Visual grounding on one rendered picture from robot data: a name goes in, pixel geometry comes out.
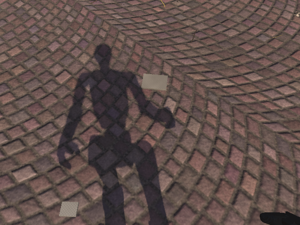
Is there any right robot hand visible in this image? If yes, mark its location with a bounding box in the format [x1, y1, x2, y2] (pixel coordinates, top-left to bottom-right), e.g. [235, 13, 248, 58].
[260, 211, 300, 225]

